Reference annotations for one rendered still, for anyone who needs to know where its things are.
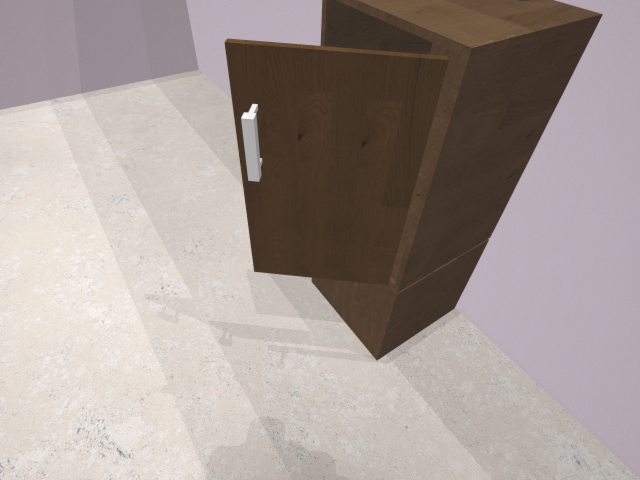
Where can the handle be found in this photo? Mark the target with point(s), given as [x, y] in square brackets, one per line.
[251, 143]

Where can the cupboard door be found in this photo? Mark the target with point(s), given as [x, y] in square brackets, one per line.
[342, 134]

